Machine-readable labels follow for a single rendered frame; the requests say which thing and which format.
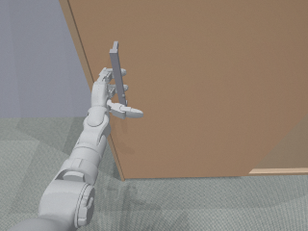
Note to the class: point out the left robot hand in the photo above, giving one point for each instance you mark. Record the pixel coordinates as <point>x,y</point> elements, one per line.
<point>102,91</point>

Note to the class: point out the left robot upper arm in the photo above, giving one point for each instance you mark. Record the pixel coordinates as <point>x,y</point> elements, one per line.
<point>66,206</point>

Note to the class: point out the handle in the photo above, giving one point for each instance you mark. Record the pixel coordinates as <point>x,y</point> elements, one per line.
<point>117,74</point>

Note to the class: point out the left robot forearm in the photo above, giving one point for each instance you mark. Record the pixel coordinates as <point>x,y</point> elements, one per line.
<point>83,162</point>

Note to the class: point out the wardrobe door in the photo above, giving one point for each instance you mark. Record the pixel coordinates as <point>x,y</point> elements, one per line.
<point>220,82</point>
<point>291,151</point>

